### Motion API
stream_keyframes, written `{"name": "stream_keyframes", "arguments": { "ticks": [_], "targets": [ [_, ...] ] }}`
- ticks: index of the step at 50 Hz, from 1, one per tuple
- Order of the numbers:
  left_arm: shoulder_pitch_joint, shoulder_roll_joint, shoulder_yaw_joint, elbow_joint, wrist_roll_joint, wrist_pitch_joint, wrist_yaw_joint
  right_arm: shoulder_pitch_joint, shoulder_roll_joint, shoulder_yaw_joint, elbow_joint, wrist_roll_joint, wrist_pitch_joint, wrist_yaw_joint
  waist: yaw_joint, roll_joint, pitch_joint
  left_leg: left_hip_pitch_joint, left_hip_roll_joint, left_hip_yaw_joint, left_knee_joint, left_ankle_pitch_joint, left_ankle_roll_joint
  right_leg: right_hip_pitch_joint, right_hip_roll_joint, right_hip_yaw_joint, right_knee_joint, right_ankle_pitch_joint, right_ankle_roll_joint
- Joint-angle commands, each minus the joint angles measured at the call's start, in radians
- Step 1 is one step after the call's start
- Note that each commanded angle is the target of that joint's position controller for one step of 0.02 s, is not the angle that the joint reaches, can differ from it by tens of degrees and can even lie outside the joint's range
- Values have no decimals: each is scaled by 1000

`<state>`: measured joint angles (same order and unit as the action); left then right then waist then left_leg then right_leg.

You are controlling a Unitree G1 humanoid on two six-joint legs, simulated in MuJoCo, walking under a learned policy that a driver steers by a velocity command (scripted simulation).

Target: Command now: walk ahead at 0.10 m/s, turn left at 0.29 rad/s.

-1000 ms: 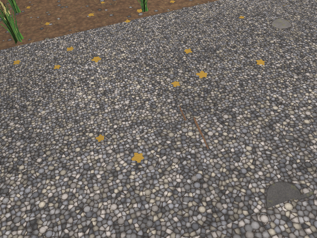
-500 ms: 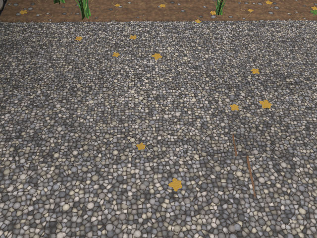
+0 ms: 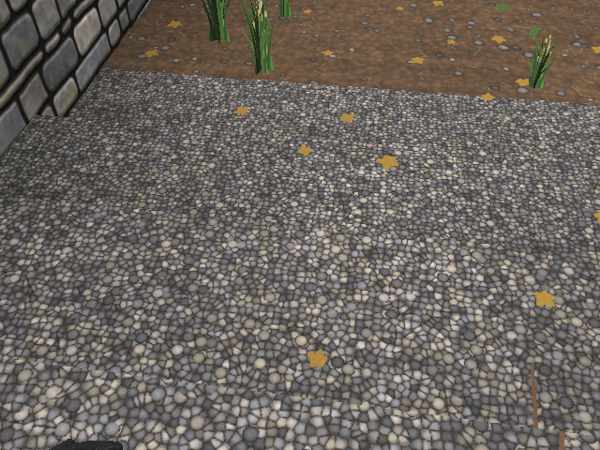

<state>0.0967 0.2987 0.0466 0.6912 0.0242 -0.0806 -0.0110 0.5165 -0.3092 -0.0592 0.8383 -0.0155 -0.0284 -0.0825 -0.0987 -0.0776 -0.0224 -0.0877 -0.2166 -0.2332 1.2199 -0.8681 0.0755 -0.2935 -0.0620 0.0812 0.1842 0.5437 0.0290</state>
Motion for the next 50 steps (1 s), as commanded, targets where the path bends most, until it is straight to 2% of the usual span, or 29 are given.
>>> {"name": "stream_keyframes", "arguments": {
  "ticks": [1,2,3,4,5,6,7,8,10,11,14,17,19,22,24,25,26,27,30,33,36,40,43,44,45,46,47,48,50],
  "targets": [
    [559,136,20,150,51,2,-2,116,42,-9,9,65,24,8,144,-127,-159,-600,-70,95,854,-318,-52,776,-242,40,472,1110,8],
    [520,184,34,159,12,4,-23,268,15,-5,-3,91,26,-1,28,-248,-306,-811,-4,72,1042,-190,-68,926,-409,237,592,1306,-143],
    [510,132,31,149,-23,15,-22,179,8,8,18,30,37,0,89,-85,-267,-888,47,95,1039,-43,-65,785,-370,242,486,1022,-155],
    [317,197,46,132,-48,8,20,101,-10,24,-26,13,52,10,53,-212,-291,-887,88,124,1013,133,-72,581,-468,458,259,139,-368],
    [250,79,17,116,-44,16,46,-33,-38,15,-27,-40,68,17,50,-19,-178,-847,149,136,939,209,-69,356,-415,456,169,-174,-378],
    [247,33,-14,114,-19,11,49,-204,-64,17,-63,-62,88,29,91,59,-58,-756,139,89,833,312,-43,108,-363,352,154,-197,-375],
    [246,34,-25,129,14,15,43,-236,-26,24,-76,-47,104,37,72,57,-13,-681,123,109,806,322,-38,-66,-323,292,153,-145,-371],
    [235,43,-26,139,12,12,40,-284,-48,16,-90,-45,101,44,45,113,58,-669,126,62,587,493,-47,-168,-238,213,153,-219,-313],
    [295,44,-29,164,13,11,30,-219,21,30,-57,-53,99,37,43,6,-11,-672,75,113,641,513,-62,-138,-180,166,211,-43,-307],
    [299,28,-35,166,-7,13,37,-274,44,41,-92,-41,96,45,43,35,9,-679,93,98,427,619,-89,-170,-140,125,192,-257,-300],
    [328,-39,-60,176,-4,39,54,-265,99,58,-67,-50,103,57,58,-11,-48,-644,140,150,135,697,-124,-66,-88,140,176,-591,-275],
    [359,-17,-45,169,-10,66,53,-376,120,73,-71,-25,106,73,135,-83,5,-388,184,230,-354,671,-127,-116,-69,160,51,-980,-195],
    [400,18,-32,181,5,86,37,-363,80,59,-50,3,99,79,153,-126,32,-213,162,256,-469,531,-94,-172,-103,222,-2,-1202,-192],
    [436,27,-15,186,9,107,33,-284,59,46,-4,-1,46,77,129,-52,127,-70,144,267,-691,447,-24,-241,-112,300,17,-1438,-183],
    [438,-17,-10,176,-19,93,35,-185,41,43,24,-7,6,63,96,85,132,130,270,82,-825,365,33,-365,-32,211,148,-1301,-135],
    [314,-40,-16,127,-26,80,22,-107,-17,23,51,-14,1,58,32,284,135,142,453,-236,-966,96,123,-521,123,-19,406,-1151,-95],
    [220,3,3,100,12,67,16,-44,-36,12,77,-18,1,55,4,238,187,99,568,-402,-1067,27,170,-583,104,-72,572,-1022,-85],
    [199,6,11,98,17,61,5,-80,-28,10,76,-13,2,54,39,171,189,64,546,-369,-1067,71,171,-578,78,-40,633,-948,-73],
    [250,-20,16,137,21,62,-25,-144,1,3,65,-3,-10,60,104,220,107,-41,432,-163,-1075,285,120,-449,67,-50,730,-807,-34],
    [178,-44,11,126,12,64,-37,-115,21,-4,81,5,-18,67,100,230,99,-136,380,-45,-1076,386,98,-360,52,-82,661,-713,-14],
    [64,-67,-4,86,5,64,-35,-51,-9,-18,92,4,-24,70,67,215,110,-191,391,-20,-1082,410,108,-268,47,-101,531,-672,-7],
    [-18,-38,0,56,-2,55,-27,-5,-39,-30,91,-8,-37,79,29,209,110,-197,416,-17,-1040,449,121,-134,60,-138,408,-737,-27],
    [111,-20,9,83,1,31,-6,17,-28,-27,107,-18,-37,74,95,170,84,-223,391,13,-890,535,99,105,77,-147,296,-806,-63],
    [249,13,22,122,8,12,7,10,-13,-25,109,-20,-41,73,160,129,38,-305,338,83,-725,612,76,308,44,-90,275,-829,-79],
    [389,122,49,139,24,0,20,1,74,-2,70,15,-50,83,225,-84,-84,-536,231,212,-413,520,22,576,-208,256,173,-1079,-154],
    [521,216,80,194,5,17,17,-52,18,-19,47,0,-55,87,263,-219,-107,-722,153,262,-195,328,12,600,-362,625,19,-1280,-232],
    [454,147,59,186,5,30,14,-122,-40,-38,46,-26,-47,92,228,-53,30,-796,218,201,-72,371,25,511,-323,553,31,-1297,-222],
    [361,92,45,163,7,31,8,-152,8,-30,48,-31,-48,105,188,2,98,-793,254,195,-55,467,27,402,-275,441,40,-1180,-210],
    [251,16,24,143,1,24,2,-141,48,-24,67,-28,-36,115,111,-31,116,-668,305,213,-120,589,10,243,-175,237,2,-890,-179]
  ]
}}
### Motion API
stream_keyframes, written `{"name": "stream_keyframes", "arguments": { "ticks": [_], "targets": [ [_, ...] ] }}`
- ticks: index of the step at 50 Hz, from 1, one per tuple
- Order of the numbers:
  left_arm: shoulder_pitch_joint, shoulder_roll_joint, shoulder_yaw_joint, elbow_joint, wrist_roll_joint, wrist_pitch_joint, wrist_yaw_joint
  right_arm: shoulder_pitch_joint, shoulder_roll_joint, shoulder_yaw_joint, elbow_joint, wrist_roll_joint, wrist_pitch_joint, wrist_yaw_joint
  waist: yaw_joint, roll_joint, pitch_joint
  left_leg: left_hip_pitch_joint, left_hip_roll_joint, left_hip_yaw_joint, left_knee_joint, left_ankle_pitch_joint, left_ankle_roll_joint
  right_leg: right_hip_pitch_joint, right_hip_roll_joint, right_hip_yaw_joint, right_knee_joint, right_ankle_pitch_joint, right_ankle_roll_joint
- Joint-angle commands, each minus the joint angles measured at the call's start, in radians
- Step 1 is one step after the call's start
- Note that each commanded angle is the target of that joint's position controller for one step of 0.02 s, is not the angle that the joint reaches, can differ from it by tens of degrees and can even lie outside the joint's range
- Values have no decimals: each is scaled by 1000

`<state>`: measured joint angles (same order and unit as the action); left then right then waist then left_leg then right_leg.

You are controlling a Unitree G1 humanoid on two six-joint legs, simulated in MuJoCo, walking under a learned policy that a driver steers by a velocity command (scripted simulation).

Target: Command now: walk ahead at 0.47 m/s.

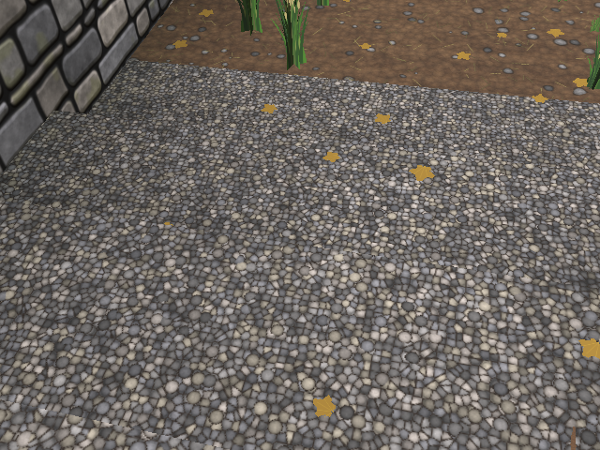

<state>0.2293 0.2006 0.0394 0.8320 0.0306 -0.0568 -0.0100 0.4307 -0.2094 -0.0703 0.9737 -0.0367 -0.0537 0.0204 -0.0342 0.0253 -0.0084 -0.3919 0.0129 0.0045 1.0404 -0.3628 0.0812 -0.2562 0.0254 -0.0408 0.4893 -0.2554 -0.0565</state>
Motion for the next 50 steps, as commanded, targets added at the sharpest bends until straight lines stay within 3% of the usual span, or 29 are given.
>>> {"name": "stream_keyframes", "arguments": {
  "ticks": [1,6,9,12,15,17,18,19,20,21,22,23,24,26,28,29,30,31,32,33,34,36,37,38,40,45,47,48,50],
  "targets": [
    [110,95,26,10,-6,-5,-2,-36,-49,-11,-52,-9,3,15,31,-164,88,-317,75,-8,57,111,-6,171,-231,294,-308,36,-94],
    [221,82,22,89,-26,-25,3,-204,-34,1,-105,-3,23,19,21,-115,88,-333,64,31,-86,280,-29,169,-206,148,-281,526,-125],
    [257,78,12,120,-33,-27,18,-349,-10,19,-146,0,14,14,48,-116,107,-253,33,60,-294,402,-27,140,-193,112,-282,545,-117],
    [268,125,12,140,-31,-22,26,-470,-40,20,-184,13,6,18,68,-96,139,-161,-4,80,-436,414,-20,149,-205,119,-316,530,-112],
    [263,134,11,158,-14,-9,29,-405,-63,15,-164,18,-2,13,25,-103,90,-49,-31,63,-451,320,22,256,-228,101,-219,729,-100],
    [251,142,13,166,-9,-1,35,-172,-92,0,-83,8,-10,0,-62,-88,-7,201,-90,83,-471,207,57,255,-198,51,49,924,-77],
    [267,128,9,160,-15,2,31,-20,-145,-16,-52,-4,-23,-10,-121,-27,-96,422,22,-52,-531,217,102,129,-166,22,316,744,-58],
    [388,15,-13,140,-34,4,20,63,-243,-37,-52,-17,-31,-17,-72,167,-276,723,337,-489,-572,164,235,-151,-28,-17,715,12,-22],
    [389,101,16,176,-24,5,17,31,-204,-33,-52,32,-9,-8,-81,140,-286,719,378,-734,-688,156,312,-332,67,61,887,-291,-18],
    [294,142,29,149,-17,1,18,-68,-172,-24,-66,37,-2,-7,-45,73,-113,581,338,-553,-711,197,279,-399,-5,107,890,-201,-27],
    [200,130,27,121,-14,-5,14,-155,-137,-15,-80,31,-11,-6,-27,27,-29,429,316,-442,-747,311,249,-354,-41,122,813,-120,-32],
    [180,117,30,125,-11,3,16,-178,-106,-8,-70,28,-19,-9,9,8,30,312,272,-351,-768,394,219,-296,-73,128,737,-104,-31],
    [190,98,28,132,4,21,17,-178,-86,-2,-62,31,-26,-12,35,16,40,240,239,-286,-793,413,193,-229,-88,131,674,-98,-21],
    [194,72,28,136,11,53,17,-154,-86,-2,-45,35,-48,-9,61,4,33,196,212,-236,-829,428,182,-172,-91,127,586,-78,-2],
    [113,95,41,103,11,67,6,-128,-129,-8,-33,39,-53,-15,68,9,46,234,201,-200,-861,474,173,-232,-90,105,506,-30,17],
    [102,80,33,99,25,77,1,-95,-147,-15,-13,36,-45,-18,62,23,36,227,192,-165,-858,540,174,-225,-87,73,506,2,25],
    [75,73,32,90,20,80,-3,-79,-140,-12,-10,32,-39,-17,60,17,40,229,181,-141,-860,560,163,-244,-94,70,488,48,29],
    [91,77,35,103,17,84,-6,-54,-153,-18,-2,11,-42,-15,51,24,19,236,184,-129,-828,560,163,-251,-86,56,555,148,17],
    [90,86,40,105,17,85,-12,-35,-148,-17,0,11,-42,-14,52,17,23,245,179,-144,-823,479,166,-301,-100,70,565,175,13],
    [15,107,53,80,4,83,-16,-19,-148,-15,0,13,-47,-11,34,14,65,272,161,-163,-845,328,167,-401,-101,80,533,222,14],
    [-88,131,67,43,4,76,-15,15,-128,-9,30,22,-61,-16,16,28,112,355,184,-212,-847,228,146,-520,-115,152,475,228,20],
    [-136,139,76,31,7,67,-12,68,-142,-10,48,23,-75,-31,-3,33,132,445,203,-238,-837,200,155,-625,-118,168,416,260,29],
    [-154,149,76,17,4,63,-15,32,-153,-13,55,27,-83,-36,17,27,160,374,183,-201,-823,172,151,-589,-121,160,306,342,41],
    [-173,137,76,13,11,59,-25,35,-138,-6,55,19,-87,-38,7,26,140,357,176,-192,-792,167,157,-558,-116,133,292,418,43],
    [-202,122,70,3,16,58,-34,43,-123,1,53,12,-85,-47,-12,20,110,328,159,-172,-707,150,154,-521,-111,106,263,506,41],
    [-339,105,54,-44,22,37,-52,144,-131,6,43,-19,-77,-69,-88,9,166,348,172,-219,-543,86,149,-600,-115,88,186,593,21],
    [-398,113,51,-81,10,28,-50,184,-137,8,44,-26,-69,-78,-115,11,177,381,178,-233,-476,75,142,-622,-121,86,151,618,14],
    [-407,113,46,-92,-7,26,-50,161,-134,6,43,-23,-69,-84,-116,25,189,347,171,-206,-438,94,122,-571,-126,72,91,649,14],
    [-365,86,30,-72,-20,21,-58,152,-98,15,42,-19,-65,-83,-127,1,178,241,110,-126,-361,95,73,-321,-107,19,-31,747,11]
  ]
}}
Over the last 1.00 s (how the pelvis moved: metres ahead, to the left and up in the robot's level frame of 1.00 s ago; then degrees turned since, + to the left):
0.21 -0.10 -0.06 1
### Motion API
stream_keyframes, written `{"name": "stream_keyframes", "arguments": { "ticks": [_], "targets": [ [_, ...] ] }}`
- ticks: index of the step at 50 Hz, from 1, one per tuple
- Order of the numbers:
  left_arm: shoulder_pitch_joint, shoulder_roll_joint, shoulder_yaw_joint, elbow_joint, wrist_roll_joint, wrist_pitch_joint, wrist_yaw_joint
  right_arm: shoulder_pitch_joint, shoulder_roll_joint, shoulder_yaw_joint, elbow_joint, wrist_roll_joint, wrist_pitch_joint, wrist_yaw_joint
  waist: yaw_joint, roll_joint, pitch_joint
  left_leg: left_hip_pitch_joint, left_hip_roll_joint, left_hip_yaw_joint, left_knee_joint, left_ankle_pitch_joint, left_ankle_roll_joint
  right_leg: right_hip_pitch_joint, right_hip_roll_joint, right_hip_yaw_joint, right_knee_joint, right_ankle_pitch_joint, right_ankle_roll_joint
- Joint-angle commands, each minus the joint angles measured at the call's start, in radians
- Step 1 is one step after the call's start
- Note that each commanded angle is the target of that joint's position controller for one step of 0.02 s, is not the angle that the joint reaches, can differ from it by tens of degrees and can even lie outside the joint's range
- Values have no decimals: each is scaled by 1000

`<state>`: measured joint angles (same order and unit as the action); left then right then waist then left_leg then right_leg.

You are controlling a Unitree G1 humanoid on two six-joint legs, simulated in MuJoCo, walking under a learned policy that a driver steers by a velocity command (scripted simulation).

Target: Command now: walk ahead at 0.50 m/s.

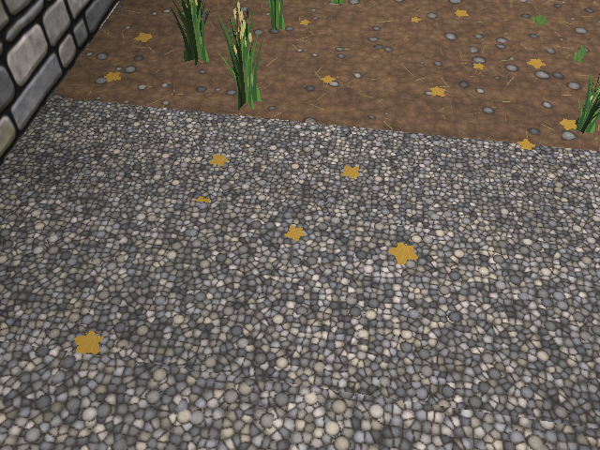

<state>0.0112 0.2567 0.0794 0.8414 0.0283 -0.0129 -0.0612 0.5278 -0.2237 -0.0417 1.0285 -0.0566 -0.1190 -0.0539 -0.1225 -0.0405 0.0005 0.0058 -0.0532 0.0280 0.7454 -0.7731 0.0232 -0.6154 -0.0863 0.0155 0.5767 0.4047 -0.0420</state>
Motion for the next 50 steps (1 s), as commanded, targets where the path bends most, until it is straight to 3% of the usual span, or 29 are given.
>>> {"name": "stream_keyframes", "arguments": {
  "ticks": [1,3,4,5,6,7,8,9,10,11,12,13,14,17,20,23,26,27,28,29,31,33,39,40,42,43,46,48,50],
  "targets": [
    [-66,19,-15,-53,-16,-24,-5,55,-74,-9,-8,3,7,-10,-13,58,143,-173,154,-121,24,514,122,173,0,-34,-190,145,-8],
    [226,73,8,64,-7,-25,27,54,-115,-14,-3,-4,33,-14,104,32,35,-85,119,-111,370,736,131,388,10,-54,-291,158,-15],
    [437,107,25,130,5,-24,34,18,-135,-31,-3,20,45,-13,227,14,-79,-180,97,-82,688,758,113,663,-31,-13,-382,252,-19],
    [527,192,47,171,25,-22,30,-16,-102,-39,9,49,52,-4,294,-136,-88,-428,-72,-7,1166,0,80,867,-97,6,-318,367,-77],
    [550,237,34,159,32,-40,21,191,-57,-32,-21,108,47,-11,145,-224,-253,-745,-68,-153,1334,-173,57,1237,-275,116,186,933,-85],
    [559,205,38,148,0,-40,18,155,-92,-25,-26,121,34,-20,209,-180,-354,-935,-21,-169,1325,-54,58,1329,-360,228,180,833,-148],
    [521,155,27,138,-9,-33,27,58,-99,-22,-49,91,39,-19,218,-84,-335,-994,29,-128,1260,39,50,1205,-343,240,60,432,-155],
    [428,177,31,109,14,-38,53,-12,-84,-12,-72,56,52,-4,198,-147,-300,-1032,58,-80,1235,177,52,1022,-381,365,-93,-235,-252],
    [399,105,11,94,8,-42,70,-70,-102,-16,-79,11,70,15,181,-40,-249,-948,92,-49,1210,239,56,797,-329,402,-214,-492,-257],
    [359,94,-5,96,4,-66,73,-128,-101,-24,-109,1,78,29,143,-40,-149,-892,115,-114,973,389,56,604,-348,400,-247,-549,-243],
    [294,70,-15,113,14,-85,71,-192,-83,-22,-115,7,90,37,86,16,4,-801,153,-134,750,467,27,365,-296,336,-289,-402,-204],
    [288,79,-17,122,4,-94,69,-241,-43,-10,-149,6,100,56,63,-11,79,-676,164,-88,512,544,10,194,-189,214,-357,-409,-178],
    [281,84,-12,130,5,-102,67,-239,-23,-3,-139,-2,103,68,55,-62,71,-601,150,-52,403,630,2,166,-138,161,-367,-343,-180],
    [288,43,-20,123,-18,-97,51,-253,-2,18,-137,25,83,84,57,-108,-3,-416,134,-13,103,789,24,214,-96,41,-332,-100,-169],
    [382,71,-13,138,-28,-71,49,-411,-34,17,-175,34,86,81,118,-28,30,-463,117,21,-5,726,47,380,-145,85,-363,-217,-167],
    [464,91,-6,163,-12,-50,55,-508,-51,9,-213,27,86,77,149,9,92,-516,104,29,-106,617,71,524,-176,110,-343,-286,-163],
    [462,80,-11,168,-14,-39,65,-268,-77,-15,-130,16,60,63,54,49,12,-174,44,38,-264,571,105,491,-105,25,-59,-141,-120],
    [454,50,-22,135,-19,-46,65,-64,-163,-42,-84,-3,45,46,-15,163,-125,87,228,-194,-303,517,167,341,-32,-55,254,-302,-85],
    [522,-29,-36,109,-33,-49,57,-14,-253,-63,-74,13,55,41,20,346,-203,283,484,-644,-456,408,288,7,144,-106,579,-961,-46],
    [422,88,-6,103,-3,-39,63,-58,-207,-55,-75,51,70,43,6,183,-106,216,455,-646,-488,324,285,-117,111,7,653,-959,-56],
    [339,60,-4,83,-20,-39,55,-205,-116,-31,-103,37,64,48,69,94,53,7,379,-398,-517,486,221,-105,47,51,624,-805,-60],
    [378,26,-6,108,-5,-16,52,-253,-65,-18,-103,42,41,38,133,118,71,-124,310,-228,-559,649,146,29,21,65,514,-727,-36],
    [200,2,-9,33,-4,13,40,-246,-115,-25,-92,60,4,35,153,120,68,-205,229,33,-582,976,104,144,58,-15,218,-470,-12],
    [188,-9,-18,26,10,20,35,-216,-123,-31,-77,54,7,33,137,146,38,-196,232,67,-552,1074,99,184,73,-57,260,-433,-17],
    [155,-4,-23,-1,3,25,33,-191,-107,-25,-67,51,14,31,129,135,43,-176,242,100,-536,1090,93,187,64,-67,226,-426,-31],
    [227,31,-7,33,12,31,31,-169,-126,-32,-70,25,7,30,136,141,-13,-100,290,89,-456,1155,113,163,61,-78,408,-315,-51],
    [136,36,-11,-16,14,26,28,-172,-120,-29,-89,37,28,30,110,93,52,-107,279,134,-380,1155,121,154,87,-122,299,-526,-69],
    [172,44,-7,-26,11,37,25,-155,-161,-39,-78,34,50,21,130,153,62,-84,326,132,-285,1390,121,243,115,-129,188,-862,-101],
    [350,70,11,24,9,32,26,-169,-188,-51,-84,32,71,19,193,136,-17,-47,329,128,-17,1509,119,382,159,-130,87,-833,-142]
  ]
}}
Over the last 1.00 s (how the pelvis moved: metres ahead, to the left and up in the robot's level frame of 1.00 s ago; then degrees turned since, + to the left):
0.53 -0.03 -0.07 1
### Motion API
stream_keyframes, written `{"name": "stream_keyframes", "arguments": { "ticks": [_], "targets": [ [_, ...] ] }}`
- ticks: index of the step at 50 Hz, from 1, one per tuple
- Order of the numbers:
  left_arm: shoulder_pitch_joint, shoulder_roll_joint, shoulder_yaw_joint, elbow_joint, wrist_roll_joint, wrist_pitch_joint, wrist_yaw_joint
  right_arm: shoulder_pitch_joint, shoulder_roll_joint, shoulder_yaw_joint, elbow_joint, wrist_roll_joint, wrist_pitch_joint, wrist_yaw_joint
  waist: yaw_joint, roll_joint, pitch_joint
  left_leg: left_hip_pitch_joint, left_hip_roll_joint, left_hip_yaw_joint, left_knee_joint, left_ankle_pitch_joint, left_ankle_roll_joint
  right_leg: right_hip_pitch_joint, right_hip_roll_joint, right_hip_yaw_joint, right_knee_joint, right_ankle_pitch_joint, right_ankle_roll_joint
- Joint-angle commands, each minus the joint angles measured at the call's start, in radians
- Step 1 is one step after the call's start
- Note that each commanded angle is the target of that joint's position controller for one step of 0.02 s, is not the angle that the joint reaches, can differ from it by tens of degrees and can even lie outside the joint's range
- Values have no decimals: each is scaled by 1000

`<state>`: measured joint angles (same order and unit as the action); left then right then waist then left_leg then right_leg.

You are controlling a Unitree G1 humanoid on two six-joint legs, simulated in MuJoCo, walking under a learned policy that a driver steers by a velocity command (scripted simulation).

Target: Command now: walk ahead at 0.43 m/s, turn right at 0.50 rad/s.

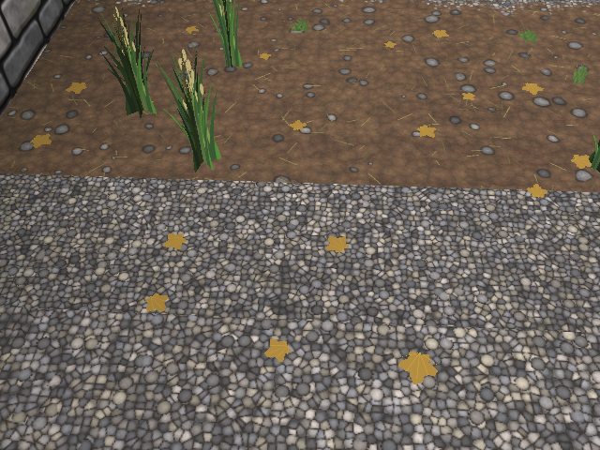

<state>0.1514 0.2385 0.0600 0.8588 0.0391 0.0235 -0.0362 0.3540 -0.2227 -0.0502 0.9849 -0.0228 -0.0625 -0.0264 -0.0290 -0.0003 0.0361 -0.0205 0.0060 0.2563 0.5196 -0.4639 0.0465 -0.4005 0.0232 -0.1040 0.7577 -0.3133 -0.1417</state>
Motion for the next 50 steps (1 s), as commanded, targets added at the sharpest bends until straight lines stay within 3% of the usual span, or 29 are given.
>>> {"name": "stream_keyframes", "arguments": {
  "ticks": [1,2,3,5,6,9,10,11,13,14,15,16,18,19,25,28,31,34,36,37,38,39,40,41,42,43,45,47,50],
  "targets": [
    [345,132,48,37,4,-25,17,-43,-192,-47,-58,20,20,-10,188,-2,-107,-148,220,-66,531,1003,49,341,-10,120,-310,39,-89],
    [269,231,58,22,-7,-44,23,25,-63,-25,-84,-9,21,-1,57,-230,-90,-467,38,-88,826,-61,4,491,-288,511,-317,558,-166],
    [283,254,62,3,-57,-51,17,-26,-110,-36,-131,-15,18,8,100,-204,-130,-674,-54,-256,898,-130,-36,544,-357,767,-378,782,-354],
    [186,189,44,-20,-55,-52,27,-84,-165,-55,-124,20,14,1,62,-34,15,-680,52,-304,807,-25,-63,387,-333,541,-363,864,-305],
    [138,164,35,-40,-47,-48,31,-85,-167,-57,-113,18,19,-5,31,21,27,-628,68,-303,735,23,-75,324,-278,462,-378,852,-251],
    [163,161,27,-45,-37,-40,54,-91,-106,-44,-124,-20,74,11,19,7,-22,-541,53,-260,651,93,-97,282,-200,356,-369,1035,-181],
    [175,167,26,-47,-36,-41,59,-93,-88,-38,-133,-16,85,13,14,0,-39,-543,48,-251,637,129,-97,283,-178,327,-353,1122,-165],
    [188,171,26,-62,-9,-44,56,-60,-98,-40,-126,-18,88,19,22,-1,-92,-538,30,-233,679,252,-72,304,-176,310,-315,1142,-155],
    [195,167,16,-74,-22,-46,56,-104,-125,-49,-155,-10,95,18,27,-31,-93,-550,23,-243,653,309,-58,289,-153,309,-304,1160,-121],
    [212,169,14,-80,-24,-41,62,-153,-136,-49,-176,-12,99,15,48,-51,-98,-577,16,-240,653,318,-58,319,-142,316,-295,1133,-107],
    [318,198,19,-27,-32,-51,72,-239,-166,-62,-207,-13,92,16,81,-65,-74,-712,18,-306,573,354,-49,431,-123,364,-318,804,-81],
    [351,190,16,-17,-30,-53,80,-284,-175,-65,-223,-14,91,16,97,-80,-40,-796,26,-321,542,342,-49,490,-137,413,-314,731,-85],
    [369,202,21,-21,-30,-59,91,-331,-176,-61,-241,-12,87,17,104,-97,-18,-883,36,-341,487,362,-65,533,-170,483,-299,699,-119],
    [334,193,21,-20,-31,-60,97,-357,-166,-53,-254,-11,85,25,93,-88,16,-833,32,-333,371,480,-80,415,-141,467,-296,521,-121],
    [307,190,13,-73,-7,-59,93,-411,-129,-33,-324,-36,71,55,100,-69,-7,-740,-29,-359,264,665,-62,244,-81,615,-109,324,-137],
    [314,210,16,-92,8,-52,107,-451,-133,-25,-365,-27,45,51,118,-68,5,-764,-35,-404,183,679,-63,260,-73,691,-4,236,-131],
    [248,180,13,-111,1,-38,118,-341,-107,-14,-347,12,28,49,78,-93,8,-493,-8,-431,-43,823,-67,142,5,642,103,114,-57],
    [244,133,7,-93,-8,-23,127,-17,-106,-30,-205,49,25,32,-29,-35,-26,-59,62,-396,-405,1202,-79,78,120,483,452,-71,28],
    [334,73,15,-61,-21,-9,103,174,-145,-45,-134,9,16,28,-58,140,-124,311,199,-441,-266,1443,-88,-174,245,318,1006,-592,73],
    [481,38,16,-82,-77,1,104,168,-184,-28,-137,-13,-2,48,76,227,-178,416,312,-454,90,2058,-86,-337,253,256,1261,-713,108],
    [508,78,15,-78,-70,11,110,113,-192,-38,-165,11,-13,49,91,237,-253,453,404,-568,112,1996,16,-492,198,236,1405,-603,117],
    [429,107,15,-71,-23,20,104,45,-142,-24,-202,38,-19,41,67,148,-227,316,363,-550,29,1578,76,-540,154,236,1377,-437,124],
    [348,110,14,-100,3,22,93,-22,-145,-18,-222,36,-17,20,72,146,-238,191,357,-575,-36,1264,126,-534,133,231,1392,-317,127],
    [282,103,5,-121,9,35,83,-88,-192,-30,-236,23,-11,-15,78,223,-265,45,422,-714,-130,911,223,-514,101,224,1376,-227,129],
    [157,139,10,-143,32,48,80,-109,-144,-11,-233,15,5,-25,65,106,-189,-146,373,-669,-157,716,237,-474,93,268,1329,-129,134],
    [102,173,18,-159,30,60,66,-112,-138,3,-236,3,20,-17,68,82,-119,-298,280,-588,-179,567,188,-423,106,247,1178,-27,139],
    [111,98,1,-135,31,71,56,-40,-113,18,-206,-3,32,-15,58,105,-82,-362,190,-542,-172,453,120,-434,131,229,1141,21,148],
    [81,27,-26,-142,28,67,40,27,-94,29,-170,11,34,-16,43,113,-25,-397,119,-535,-213,-18,99,-508,132,217,939,113,178],
    [87,29,-28,-126,42,51,33,111,-107,25,-135,6,40,-13,15,144,-40,-241,147,-670,-277,-239,117,-607,102,203,807,96,202]
  ]
}}
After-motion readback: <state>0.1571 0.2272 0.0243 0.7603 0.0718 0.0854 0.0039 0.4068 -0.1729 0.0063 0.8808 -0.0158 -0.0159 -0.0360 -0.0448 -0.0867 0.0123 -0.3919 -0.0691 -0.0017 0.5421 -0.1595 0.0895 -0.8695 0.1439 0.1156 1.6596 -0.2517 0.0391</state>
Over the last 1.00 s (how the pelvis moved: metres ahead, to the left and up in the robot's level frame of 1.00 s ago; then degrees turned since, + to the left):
0.52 -0.04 -0.13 -11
